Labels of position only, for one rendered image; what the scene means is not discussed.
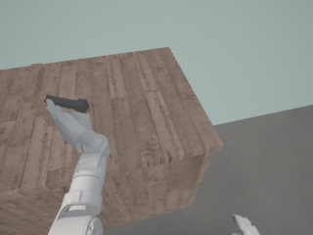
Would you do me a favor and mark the counter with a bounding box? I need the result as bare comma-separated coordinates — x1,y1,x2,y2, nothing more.
0,47,224,235

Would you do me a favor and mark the robot right hand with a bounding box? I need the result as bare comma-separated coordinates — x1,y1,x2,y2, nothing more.
232,214,260,235

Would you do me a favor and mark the left robot forearm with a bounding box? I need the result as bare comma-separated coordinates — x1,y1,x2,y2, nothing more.
48,129,111,235

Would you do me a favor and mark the robot left hand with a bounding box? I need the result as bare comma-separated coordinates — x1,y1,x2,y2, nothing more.
46,99,92,148

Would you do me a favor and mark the tap lever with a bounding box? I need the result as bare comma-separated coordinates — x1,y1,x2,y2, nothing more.
44,95,89,114

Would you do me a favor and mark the left robot upper arm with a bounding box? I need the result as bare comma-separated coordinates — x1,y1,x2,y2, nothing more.
49,215,103,235

